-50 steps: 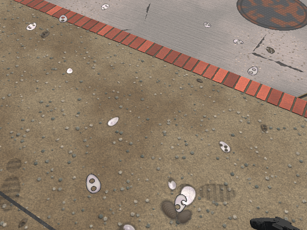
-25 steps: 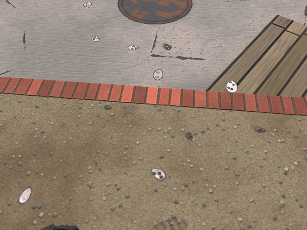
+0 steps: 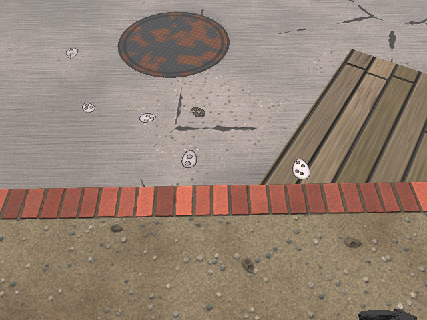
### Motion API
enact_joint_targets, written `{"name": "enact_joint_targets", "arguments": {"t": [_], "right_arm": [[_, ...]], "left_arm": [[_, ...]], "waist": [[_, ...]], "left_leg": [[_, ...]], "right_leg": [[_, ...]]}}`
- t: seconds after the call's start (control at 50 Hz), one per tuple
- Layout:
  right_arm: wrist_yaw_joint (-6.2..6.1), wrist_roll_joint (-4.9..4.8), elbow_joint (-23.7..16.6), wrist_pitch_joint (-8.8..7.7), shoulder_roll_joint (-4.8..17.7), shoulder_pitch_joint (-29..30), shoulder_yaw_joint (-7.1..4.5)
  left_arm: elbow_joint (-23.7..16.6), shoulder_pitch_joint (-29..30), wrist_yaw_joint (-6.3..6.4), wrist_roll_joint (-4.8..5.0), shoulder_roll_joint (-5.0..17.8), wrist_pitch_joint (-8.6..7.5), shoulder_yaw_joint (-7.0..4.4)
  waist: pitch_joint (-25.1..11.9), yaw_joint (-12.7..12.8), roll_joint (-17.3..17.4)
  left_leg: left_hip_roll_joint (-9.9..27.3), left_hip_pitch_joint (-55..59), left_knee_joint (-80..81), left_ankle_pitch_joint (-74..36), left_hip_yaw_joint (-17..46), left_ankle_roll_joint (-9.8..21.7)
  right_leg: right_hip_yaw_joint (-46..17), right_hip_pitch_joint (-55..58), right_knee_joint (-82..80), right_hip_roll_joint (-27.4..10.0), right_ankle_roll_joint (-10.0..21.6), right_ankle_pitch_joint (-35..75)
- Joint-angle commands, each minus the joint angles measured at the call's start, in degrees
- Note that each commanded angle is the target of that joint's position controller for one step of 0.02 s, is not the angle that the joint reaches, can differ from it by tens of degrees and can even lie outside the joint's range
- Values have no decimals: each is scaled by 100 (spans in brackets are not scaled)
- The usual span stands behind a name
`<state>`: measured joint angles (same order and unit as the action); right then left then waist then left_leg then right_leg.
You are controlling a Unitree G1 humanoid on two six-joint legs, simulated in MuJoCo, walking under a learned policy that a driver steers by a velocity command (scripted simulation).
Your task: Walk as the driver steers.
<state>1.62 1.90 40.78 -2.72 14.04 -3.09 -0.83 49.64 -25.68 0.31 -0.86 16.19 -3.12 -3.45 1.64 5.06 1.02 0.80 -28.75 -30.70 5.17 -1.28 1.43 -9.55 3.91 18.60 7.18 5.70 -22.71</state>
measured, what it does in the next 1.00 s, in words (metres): walks ahead: left foot, then right foot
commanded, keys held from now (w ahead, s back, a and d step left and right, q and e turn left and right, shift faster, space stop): w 0.98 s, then w+q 0.02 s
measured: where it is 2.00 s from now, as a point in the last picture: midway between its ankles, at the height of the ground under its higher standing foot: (247, 183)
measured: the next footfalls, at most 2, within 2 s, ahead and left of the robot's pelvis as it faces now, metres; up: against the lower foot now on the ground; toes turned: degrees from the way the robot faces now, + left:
left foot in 0.02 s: +0.17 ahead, +0.11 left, +0.00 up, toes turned +1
right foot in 0.54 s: +0.44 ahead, -0.10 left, +0.00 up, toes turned -5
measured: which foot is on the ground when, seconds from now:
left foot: up 0.00-0.00, down 0.02-0.56, up 0.58-1.00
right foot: down 0.00-0.04, up 0.06-0.52, down 0.54-1.00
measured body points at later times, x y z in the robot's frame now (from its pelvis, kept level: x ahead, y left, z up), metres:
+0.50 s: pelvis +0.26 +0.01 +0.01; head +0.29 +0.00 +0.46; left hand +0.48 +0.22 -0.09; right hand +0.20 -0.24 -0.13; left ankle +0.13 +0.11 -0.73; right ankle +0.40 -0.10 -0.71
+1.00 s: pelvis +0.52 -0.02 +0.01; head +0.55 -0.02 +0.46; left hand +0.46 +0.23 -0.13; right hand +0.70 -0.25 -0.10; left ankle +0.69 +0.10 -0.69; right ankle +0.40 -0.09 -0.73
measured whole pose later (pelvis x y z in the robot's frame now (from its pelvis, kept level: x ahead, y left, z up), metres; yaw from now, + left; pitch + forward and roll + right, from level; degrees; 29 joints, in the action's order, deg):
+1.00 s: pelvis +0.52 -0.02 +0.01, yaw -1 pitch +1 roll -2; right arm 1.9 1.6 46.6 -1.0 13.0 -3.5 -1.2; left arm 56.9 -26.6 0.0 -0.8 12.1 -4.5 -1.8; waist 2.1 3.5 2.2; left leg 4.5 -34.0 -36.6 1.8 -3.0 2.2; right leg 4.1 5.4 9.8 5.1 4.0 -16.0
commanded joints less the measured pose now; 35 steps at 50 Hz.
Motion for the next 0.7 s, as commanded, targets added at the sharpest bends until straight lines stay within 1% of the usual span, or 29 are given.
{"name": "enact_joint_targets", "arguments": {"t": [0.02, 0.04, 0.06, 0.08, 0.1, 0.12, 0.14, 0.16, 0.2, 0.24, 0.3, 0.34, 0.36, 0.42, 0.46, 0.48, 0.5, 0.52, 0.54, 0.56, 0.58, 0.6, 0.62, 0.64, 0.66, 0.68, 0.7], "right_arm": [[-174, 56, 130, -191, 1042, -1729, -362], [-227, 179, 144, -195, 1670, -2364, -513], [-159, 40, 267, -109, 1549, -2226, -519], [-127, -55, 187, -73, 1115, -1697, -427], [-99, -74, 152, -85, 769, -1335, -343], [-102, -49, 196, -106, 614, -1196, -289], [-116, -67, 287, -141, 539, -1202, -255], [-112, -77, 360, -188, 541, -1259, -247], [-81, -132, 515, -284, 616, -1480, -269], [-66, -154, 640, -309, 678, -1642, -289], [-59, -164, 807, -274, 614, -1878, -266], [-57, -168, 910, -270, 656, -2049, -273], [-63, -163, 962, -269, 700, -2146, -281], [-94, -136, 1108, -238, 771, -2383, -286], [-129, -106, 1178, -210, 827, -2394, -298], [-146, -98, 1207, -193, 861, -2357, -306], [-161, -98, 1220, -175, 899, -2289, -312], [-169, -117, 1245, -146, 897, -2225, -306], [-179, -136, 1184, -143, 787, -2210, -262], [-151, -259, 891, -161, 307, -2421, -133], [-164, -199, 957, -135, 528, -2647, -229], [-184, -85, 945, -92, 785, -2270, -308], [-143, -81, 867, -121, 637, -1935, -269], [-119, -104, 864, -110, 507, -1833, -248], [-91, -32, 877, -46, 477, -1859, -246], [-51, 12, 961, 32, 401, -1975, -226], [-20, 21, 966, 79, 371, -1968, -223]], "left_arm": [[-285, 178, 0, -3, 807, -112, -139], [-450, -376, -30, 186, 295, -128, -23], [-381, -484, -19, 76, 505, -116, -46], [-361, -84, -14, -40, 641, -71, -75], [-418, 311, -68, -67, 585, -74, -43], [-466, 483, -110, -65, 498, -53, -25], [-477, 497, -145, -125, 463, 3, -12], [-405, 390, -175, -153, 403, 58, 11], [-407, 443, -210, -169, 345, 107, 36], [-528, 869, -234, -161, 301, 121, 70], [-753, 1643, -256, -141, 184, 106, 147], [-862, 2060, -272, -113, 71, 89, 212], [-904, 2230, -272, -99, 52, 82, 232], [-1003, 2576, -244, -76, 107, 64, 239], [-1042, 2616, -210, -81, 182, 47, 215], [-1020, 2507, -188, -90, 217, 31, 197], [-916, 2172, -157, -110, 266, 3, 161], [-667, 1451, -114, -145, 332, -48, 104], [-372, 486, -48, -237, 592, -111, -1], [-305, -250, 24, -349, 1180, -125, -152], [-242, -211, -13, -114, 1284, -23, -205], [-308, 342, -32, 12, 951, 18, -139], [-369, 764, -51, 10, 588, -10, -48], [-353, 986, -60, -15, 372, -47, 9], [-287, 1036, -46, -1, 267, -93, 40], [-235, 1020, -36, -12, 230, -137, 53], [-170, 890, -38, -8, 264, -190, 39]], "waist": [[-960, -1128, -149], [-1836, -1048, 977], [-1763, -895, 1267], [-782, -715, 451], [-322, -671, 36], [-85, -566, 113], [5, -463, 306], [-44, -410, 419], [-93, -366, 409], [33, -412, 359], [195, -570, 314], [206, -684, 331], [210, -739, 332], [237, -834, 338], [264, -783, 339], [228, -700, 347], [78, -533, 346], [-281, -187, 196], [-891, 172, -35], [-1703, 259, -1046], [-1951, 111, -1524], [-1031, -87, -767], [-434, -205, -473], [-143, -387, -415], [-6, -533, -551], [-34, -620, -574], [-76, -639, -542]], "left_leg": [[304, 2771, 485, 455, 438, 484], [1878, 4403, 700, 1274, 2867, 1119], [2332, 4288, 1507, 1456, 4525, 1421], [2123, 3454, 1559, 1922, 3819, 1365], [1838, 2786, 1682, 1703, 3031, 1248], [1541, 2389, 1841, 1236, 2420, 1078], [1310, 2116, 1949, 776, 1981, 958], [1191, 2007, 2004, 315, 1707, 932], [1127, 2033, 2106, -384, 1389, 1015], [1086, 2120, 2305, -553, 1139, 1078], [876, 2259, 2412, -863, 747, 1018], [798, 2301, 2362, -1161, 537, 944], [808, 2349, 2327, -1268, 480, 924], [995, 2694, 2132, -1588, 500, 901], [1162, 2970, 1907, -1965, 551, 866], [1200, 3078, 1687, -2359, 530, 824], [1175, 3129, 1255, -3057, 464, 755], [998, 3024, 390, -3518, 274, 649], [752, 2304, -817, -2810, 80, 527], [110, 643, -2832, -293, -308, 276], [-511, -389, -3953, 2526, 96, 262], [-115, -802, -4239, 2201, 449, 317], [96, -810, -4024, 1770, 444, 320], [291, -594, -3629, 1489, 406, 302], [401, -351, -3350, 1363, 383, 230], [417, -135, -3261, 1247, 333, 164], [399, -86, -3226, 1142, 267, 117]], "right_leg": [[-196, -1026, 2407, -1085, 176, 4587], [337, -2610, 4438, -296, -108, 2041], [323, -3563, 5206, 67, -101, -656], [143, -3874, 5492, -321, -68, -236], [190, -3822, 5239, -536, -71, 159], [280, -3722, 4919, -719, -79, 335], [347, -3556, 4674, -834, -134, 417], [433, -3387, 4588, -853, -191, 495], [592, -3468, 4438, -917, -279, 661], [746, -3846, 4103, -1084, -381, 1010], [993, -4099, 3159, -1219, -516, 1602], [1145, -3898, 2478, -1172, -536, 1950], [1208, -3785, 2200, -1131, -526, 2065], [1299, -3586, 1700, -1016, -415, 2037], [1295, -3461, 1498, -950, -274, 1735], [1323, -3251, 1375, -868, -186, 1509], [1371, -2778, 1204, -719, -86, 1318], [1455, -1864, 812, -547, 49, 1443], [1017, -462, 763, -935, 277, 1409], [-1205, 1125, 498, -2593, 763, 705], [-2969, 1289, -214, -3185, 1199, 804], [-2186, 604, -232, -2917, 1093, 630], [-1479, -162, -427, -2656, 981, 840], [-939, -692, -665, -2337, 750, 1060], [-570, -1058, -795, -2116, 608, 1415], [-299, -1223, -893, -1978, 564, 1690], [-184, -1255, -947, -1940, 608, 2019]]}}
